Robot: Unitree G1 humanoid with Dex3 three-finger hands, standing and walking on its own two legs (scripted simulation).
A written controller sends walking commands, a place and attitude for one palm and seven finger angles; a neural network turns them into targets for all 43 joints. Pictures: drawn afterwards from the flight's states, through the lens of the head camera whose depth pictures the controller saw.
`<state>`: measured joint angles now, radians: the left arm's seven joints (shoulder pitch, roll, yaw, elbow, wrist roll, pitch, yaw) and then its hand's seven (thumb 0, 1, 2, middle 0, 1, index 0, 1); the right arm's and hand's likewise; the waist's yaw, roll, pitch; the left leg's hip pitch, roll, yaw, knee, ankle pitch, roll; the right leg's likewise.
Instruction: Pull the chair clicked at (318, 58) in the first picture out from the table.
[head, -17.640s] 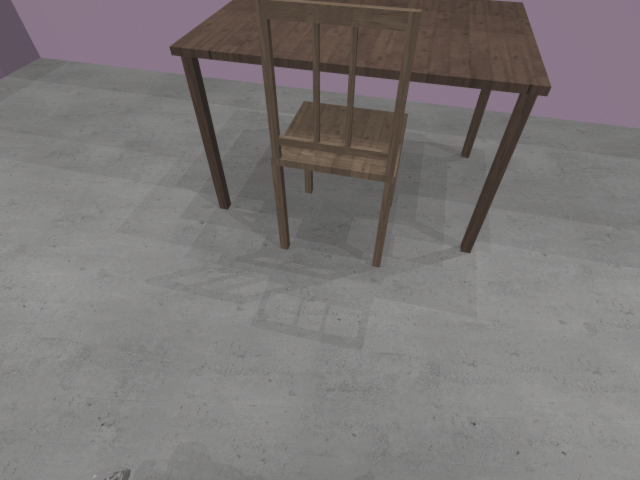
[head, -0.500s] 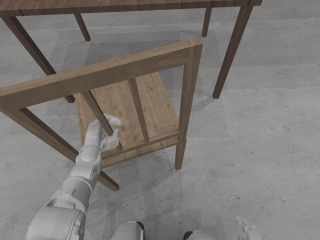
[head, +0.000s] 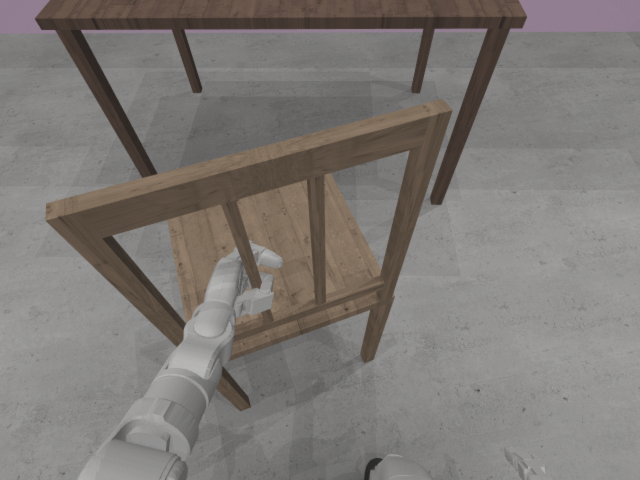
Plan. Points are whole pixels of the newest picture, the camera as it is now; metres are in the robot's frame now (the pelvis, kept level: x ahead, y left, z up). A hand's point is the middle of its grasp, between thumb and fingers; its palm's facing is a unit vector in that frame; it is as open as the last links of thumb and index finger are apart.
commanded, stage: stop walking, hand still on the chair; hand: left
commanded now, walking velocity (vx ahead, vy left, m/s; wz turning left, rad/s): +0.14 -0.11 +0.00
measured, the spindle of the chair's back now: (253, 273) +0.39 +0.11 -0.03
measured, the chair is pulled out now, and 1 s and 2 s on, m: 0.55 0.57 0.57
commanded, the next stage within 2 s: open the thumb and straighten the fingers in 0.60 s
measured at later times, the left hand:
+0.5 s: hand (262, 313) +0.33 +0.09 -0.04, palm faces -0.10 -0.98 -0.19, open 5.0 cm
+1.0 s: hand (258, 308) +0.33 +0.10 -0.04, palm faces -0.11 -0.98 -0.18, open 9.5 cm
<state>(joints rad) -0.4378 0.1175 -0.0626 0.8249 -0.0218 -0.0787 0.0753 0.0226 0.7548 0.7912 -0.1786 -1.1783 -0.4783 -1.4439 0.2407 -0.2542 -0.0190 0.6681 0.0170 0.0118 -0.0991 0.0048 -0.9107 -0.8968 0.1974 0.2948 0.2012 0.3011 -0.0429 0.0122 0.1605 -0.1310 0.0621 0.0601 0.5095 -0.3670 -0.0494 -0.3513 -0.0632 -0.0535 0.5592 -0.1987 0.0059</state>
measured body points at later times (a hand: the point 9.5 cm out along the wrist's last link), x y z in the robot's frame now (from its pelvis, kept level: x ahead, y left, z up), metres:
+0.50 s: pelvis +0.00 +0.01 +0.00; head +0.04 -0.01 +0.45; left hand +0.33 +0.14 -0.03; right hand +0.10 -0.27 -0.12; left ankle -0.06 +0.15 -0.73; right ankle +0.06 -0.13 -0.73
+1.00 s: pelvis +0.00 +0.01 -0.01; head +0.04 +0.00 +0.44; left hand +0.33 +0.15 -0.02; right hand +0.09 -0.24 -0.13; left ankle -0.06 +0.15 -0.73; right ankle +0.06 -0.13 -0.73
